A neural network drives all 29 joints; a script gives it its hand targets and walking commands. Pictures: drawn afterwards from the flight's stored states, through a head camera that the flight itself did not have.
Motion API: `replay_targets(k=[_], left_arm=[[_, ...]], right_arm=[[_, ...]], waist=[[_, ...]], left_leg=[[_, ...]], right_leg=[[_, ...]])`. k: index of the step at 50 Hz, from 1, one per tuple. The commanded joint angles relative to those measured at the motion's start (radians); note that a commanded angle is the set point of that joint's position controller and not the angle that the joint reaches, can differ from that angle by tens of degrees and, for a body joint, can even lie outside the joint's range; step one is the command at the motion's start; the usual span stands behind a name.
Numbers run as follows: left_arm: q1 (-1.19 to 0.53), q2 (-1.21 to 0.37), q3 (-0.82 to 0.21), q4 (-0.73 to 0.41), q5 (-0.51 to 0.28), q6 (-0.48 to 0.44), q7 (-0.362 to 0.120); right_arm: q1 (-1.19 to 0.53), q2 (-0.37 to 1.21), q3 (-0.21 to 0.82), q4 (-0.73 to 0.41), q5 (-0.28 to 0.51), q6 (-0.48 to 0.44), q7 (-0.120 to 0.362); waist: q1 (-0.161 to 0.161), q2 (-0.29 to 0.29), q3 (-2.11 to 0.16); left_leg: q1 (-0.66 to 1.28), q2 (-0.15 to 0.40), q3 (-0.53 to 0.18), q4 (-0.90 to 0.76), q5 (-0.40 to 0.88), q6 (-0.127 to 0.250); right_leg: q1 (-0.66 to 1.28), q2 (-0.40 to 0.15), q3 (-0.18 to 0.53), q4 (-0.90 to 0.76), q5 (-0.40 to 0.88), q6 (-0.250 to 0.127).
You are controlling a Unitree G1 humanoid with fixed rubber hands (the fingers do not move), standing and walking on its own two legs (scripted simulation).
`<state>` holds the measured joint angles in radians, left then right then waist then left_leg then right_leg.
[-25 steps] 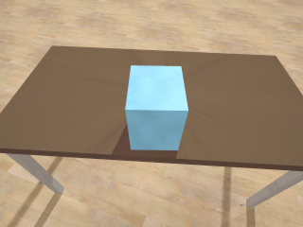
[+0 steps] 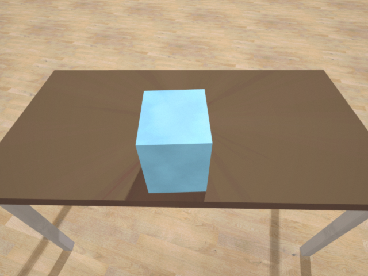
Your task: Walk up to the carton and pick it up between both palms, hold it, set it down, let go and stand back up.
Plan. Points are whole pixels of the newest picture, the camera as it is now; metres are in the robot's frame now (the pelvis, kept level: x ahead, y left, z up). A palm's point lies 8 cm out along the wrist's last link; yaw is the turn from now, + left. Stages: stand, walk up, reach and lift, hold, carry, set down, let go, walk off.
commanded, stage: walk up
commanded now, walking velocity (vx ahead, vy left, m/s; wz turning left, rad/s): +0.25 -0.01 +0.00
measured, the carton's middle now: (175, 142) +0.46 +0.03 -0.01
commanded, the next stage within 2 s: none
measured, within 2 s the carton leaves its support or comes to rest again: neither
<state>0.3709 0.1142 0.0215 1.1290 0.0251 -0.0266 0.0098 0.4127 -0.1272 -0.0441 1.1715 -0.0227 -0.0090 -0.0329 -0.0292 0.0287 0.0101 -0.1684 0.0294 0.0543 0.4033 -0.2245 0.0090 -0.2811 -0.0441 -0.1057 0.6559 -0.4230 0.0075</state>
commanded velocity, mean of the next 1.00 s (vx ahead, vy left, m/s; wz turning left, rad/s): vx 0.02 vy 0.03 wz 0.00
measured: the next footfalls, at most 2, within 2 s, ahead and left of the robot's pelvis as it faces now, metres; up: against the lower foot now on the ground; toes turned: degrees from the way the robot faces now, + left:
right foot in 0.04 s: +0.06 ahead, -0.12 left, +0.00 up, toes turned -7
left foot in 0.44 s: +0.12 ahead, +0.12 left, +0.00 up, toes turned -1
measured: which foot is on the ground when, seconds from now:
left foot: down 0.00-0.06, up 0.08-0.42, down 0.44-1.00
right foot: up 0.00-0.02, down 0.04-1.00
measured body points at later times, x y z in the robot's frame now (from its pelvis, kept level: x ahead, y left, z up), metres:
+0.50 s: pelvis +0.08 -0.03 -0.01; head +0.11 -0.01 +0.44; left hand +0.02 +0.14 -0.17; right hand +0.10 -0.24 -0.16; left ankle +0.10 +0.07 -0.74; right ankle +0.02 -0.12 -0.74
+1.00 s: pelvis +0.08 +0.02 +0.00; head +0.10 +0.02 +0.45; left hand +0.06 +0.22 -0.17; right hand +0.04 -0.18 -0.17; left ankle +0.10 +0.07 -0.74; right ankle +0.02 -0.12 -0.74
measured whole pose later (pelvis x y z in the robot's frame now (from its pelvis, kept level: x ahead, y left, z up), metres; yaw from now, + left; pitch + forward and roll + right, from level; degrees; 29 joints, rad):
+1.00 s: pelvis +0.08 +0.02 +0.00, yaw +0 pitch -1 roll +0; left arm 0.31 0.10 0.01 1.13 0.01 0.00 0.04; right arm 0.33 -0.08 0.00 1.15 -0.01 -0.02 -0.04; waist -0.01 -0.02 0.05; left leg -0.19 -0.07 0.15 0.38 -0.19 0.10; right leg -0.08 -0.08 -0.10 0.42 -0.32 0.04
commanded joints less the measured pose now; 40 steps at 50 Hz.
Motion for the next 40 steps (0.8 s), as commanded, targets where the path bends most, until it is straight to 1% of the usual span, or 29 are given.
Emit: replay_targets(k=[1,2,3,4,5,6,7,9,10,12,13,14,15,16,17,20,21,22,23,24,25,27,31,32,33,34,35,38,40], left_arm=[[0.184,0.016,0.01,0.022,-0.001,-0.024,0.01],[0.233,0.047,0.014,0.013,0.008,-0.03,0.017],[0.247,0.068,0.005,0.007,0.009,-0.029,0.025],[0.218,0.118,0.0,-0.003,0.005,-0.025,0.03],[0.212,0.148,0.024,-0.011,0.008,-0.026,0.023],[0.143,0.094,0.001,-0.034,0.01,-0.026,0.028],[0.156,0.1,0.013,-0.038,0.007,-0.033,0.025],[0.125,0.054,-0.014,-0.037,0.0,-0.043,0.035],[0.117,0.054,-0.015,-0.037,-0.011,-0.05,0.038],[0.128,0.067,-0.025,-0.013,-0.018,-0.059,0.039],[0.144,0.029,-0.038,0.003,-0.016,-0.059,0.042],[0.151,0.036,-0.04,-0.002,-0.016,-0.055,0.044],[0.164,0.028,-0.043,-0.005,-0.011,-0.05,0.049],[0.178,0.041,-0.041,-0.005,-0.012,-0.048,0.051],[0.184,0.065,-0.03,-0.006,-0.008,-0.041,0.053],[0.164,0.045,-0.029,-0.005,-0.001,-0.019,0.055],[0.176,0.049,-0.027,0.008,-0.007,-0.015,0.052],[0.182,0.037,-0.031,0.014,-0.018,-0.014,0.047],[0.173,-0.001,-0.038,0.004,-0.017,-0.012,0.043],[0.185,-0.061,-0.045,0.007,-0.015,-0.001,0.038],[0.174,-0.021,-0.038,0.011,-0.013,0.005,0.037],[0.087,0.036,-0.019,-0.008,-0.003,0.002,0.033],[0.09,0.055,0.002,-0.016,-0.004,0.003,0.036],[0.078,0.055,-0.006,-0.015,-0.001,0.002,0.038],[0.079,0.04,-0.003,-0.02,-0.005,0.0,0.041],[0.056,0.059,-0.001,-0.023,0.002,0.0,0.046],[0.059,0.021,-0.003,-0.02,-0.01,0.004,0.045],[0.074,0.006,-0.01,-0.016,-0.002,0.02,0.043],[0.048,0.013,-0.005,-0.019,-0.008,0.022,0.043]], right_arm=[[-0.068,-0.116,-0.009,-0.064,0.005,-0.013,0.005],[-0.04,-0.081,0.002,-0.061,0.015,-0.009,0.008],[-0.029,0.003,0.026,-0.066,0.019,-0.006,0.011],[-0.011,0.034,0.034,-0.064,0.022,0.008,0.009],[-0.011,-0.005,0.02,-0.068,0.009,0.015,0.013],[-0.014,0.0,0.02,-0.048,0.015,0.018,0.017],[0.0,-0.014,0.02,-0.038,0.005,0.017,0.022],[-0.015,-0.002,0.015,-0.031,0.01,0.022,0.024],[-0.018,0.0,0.016,-0.025,0.013,0.023,0.016],[0.038,0.003,0.019,-0.016,0.028,0.028,0.014],[0.023,0.013,0.02,-0.025,0.031,0.027,0.011],[-0.018,-0.008,0.024,-0.051,0.027,0.026,0.006],[-0.046,-0.03,0.019,-0.06,0.026,0.023,0.004],[-0.09,-0.028,0.019,-0.06,0.029,0.022,-0.001],[-0.103,-0.016,0.027,-0.064,0.029,0.021,-0.005],[-0.107,-0.039,0.03,-0.057,0.029,0.01,-0.016],[-0.081,-0.037,0.031,-0.043,0.026,0.005,-0.019],[-0.039,-0.043,0.036,-0.037,0.023,-0.004,-0.018],[-0.017,-0.076,0.032,-0.025,0.023,-0.008,-0.016],[-0.066,-0.086,0.031,-0.025,0.033,-0.002,-0.013],[-0.064,-0.064,0.036,-0.027,0.018,0.002,-0.012],[-0.072,-0.039,0.038,-0.013,0.02,0.007,-0.022],[-0.074,-0.103,0.016,-0.034,0.017,0.005,-0.028],[-0.063,-0.114,0.009,-0.032,0.022,0.004,-0.028],[-0.065,-0.099,0.013,-0.031,0.024,0.0,-0.026],[-0.037,-0.113,0.003,-0.033,0.021,-0.001,-0.024],[-0.049,-0.07,0.015,-0.034,0.021,-0.006,-0.024],[-0.043,-0.064,0.023,-0.026,0.015,-0.005,-0.018],[-0.03,-0.065,0.024,-0.026,0.015,-0.002,-0.02]], waist=[[0.098,0.014,0.139],[0.108,-0.031,0.115],[0.091,-0.193,0.108],[0.08,-0.232,0.129],[0.081,-0.217,0.114],[0.046,-0.163,0.199],[0.071,-0.134,0.18],[0.034,-0.108,0.207],[0.026,-0.132,0.211],[-0.011,-0.183,0.11],[-0.01,-0.24,0.077],[0.009,-0.249,0.022],[0.018,-0.2,0.019],[0.032,-0.16,-0.015],[0.046,-0.175,-0.029],[0.029,-0.119,0.016],[0.018,-0.095,0.015],[-0.001,-0.099,-0.002],[0.011,-0.01,0.001],[0.038,0.114,0.018],[0.027,0.117,0.015],[0.028,0.189,0.109],[0.056,-0.07,0.035],[0.04,-0.103,0.041],[0.045,-0.11,0.006],[0.035,-0.065,-0.009],[0.037,-0.093,0.005],[0.036,-0.055,0.02],[0.035,-0.041,0.058]], left_leg=[[-0.393,0.106,-0.084,-0.091,-0.375,0.05],[-0.414,0.053,-0.028,0.081,-0.353,0.014],[-0.385,0.022,0.026,0.221,-0.267,-0.012],[-0.308,0.005,0.031,0.287,-0.257,-0.016],[-0.289,0.049,0.027,0.385,-0.271,-0.016],[-0.297,0.036,0.001,0.402,-0.239,-0.015],[-0.34,0.05,0.004,0.445,-0.248,-0.018],[-0.277,0.042,-0.017,0.41,-0.163,-0.023],[-0.257,0.033,-0.007,0.397,-0.127,-0.032],[-0.213,0.015,-0.001,0.401,-0.091,-0.038],[-0.169,0.012,0.003,0.394,-0.07,-0.034],[-0.189,0.011,0.011,0.364,-0.064,-0.028],[-0.199,0.003,0.031,0.361,-0.069,-0.028],[-0.189,-0.021,0.055,0.307,-0.064,-0.03],[-0.149,-0.008,0.062,0.245,-0.063,-0.036],[-0.144,0.004,0.048,0.054,0.021,-0.026],[-0.047,0.036,0.023,-0.029,0.158,-0.015],[0.085,0.104,-0.039,0.011,0.393,0.004],[0.139,0.144,-0.088,0.026,0.513,0.033],[0.07,0.145,-0.113,0.006,0.44,0.08],[0.071,0.145,-0.122,-0.011,0.383,0.088],[0.007,0.103,-0.083,-0.016,0.422,0.066],[-0.018,0.097,-0.062,0.018,0.353,0.055],[0.016,0.09,-0.049,0.02,0.355,0.049],[0.034,0.094,-0.06,0.02,0.372,0.062],[0.022,0.086,-0.044,0.025,0.396,0.05],[0.027,0.108,-0.067,0.009,0.398,0.073],[0.043,0.118,-0.115,-0.071,0.24,0.078],[-0.021,0.105,-0.121,-0.082,0.165,0.077]], right_leg=[[0.306,0.017,-0.025,-0.185,0.148,-0.002],[0.326,-0.123,0.155,-0.295,0.012,-0.027],[0.256,-0.254,0.332,-0.443,-0.057,-0.039],[0.102,-0.351,0.455,-0.511,0.072,-0.078],[0.066,-0.364,0.495,-0.535,-0.264,-0.108],[0.048,-0.315,0.435,-0.54,-0.019,-0.094],[0.104,-0.315,0.416,-0.533,-0.151,-0.108],[0.09,-0.23,0.267,-0.481,0.306,-0.062],[0.092,-0.216,0.195,-0.42,0.688,-0.037],[0.179,-0.166,0.074,-0.323,1.082,-0.025],[0.153,-0.159,0.054,-0.316,1.11,-0.039],[0.227,-0.136,0.044,-0.296,1.121,-0.056],[0.26,-0.14,0.029,-0.277,1.137,-0.077],[0.283,-0.138,0.042,-0.264,1.137,-0.085],[0.258,-0.153,0.065,-0.266,1.072,-0.115],[0.311,-0.162,0.076,-0.215,0.972,-0.122],[0.246,-0.158,0.101,-0.212,0.899,-0.108],[0.122,-0.113,0.076,-0.218,0.685,-0.078],[0.054,-0.087,0.076,-0.247,0.383,-0.061],[0.085,-0.06,0.068,-0.3,0.191,-0.049],[0.105,-0.059,0.072,-0.292,0.144,-0.052],[0.079,-0.094,0.085,-0.296,0.232,-0.04],[0.147,-0.136,0.079,-0.259,0.381,-0.027],[0.118,-0.132,0.084,-0.259,0.396,-0.032],[0.139,-0.128,0.077,-0.255,0.398,-0.032],[0.161,-0.145,0.083,-0.242,0.422,-0.034],[0.144,-0.124,0.061,-0.226,0.365,-0.043],[0.119,-0.087,0.05,-0.273,0.169,-0.016],[0.141,-0.089,0.059,-0.288,0.171,-0.018]])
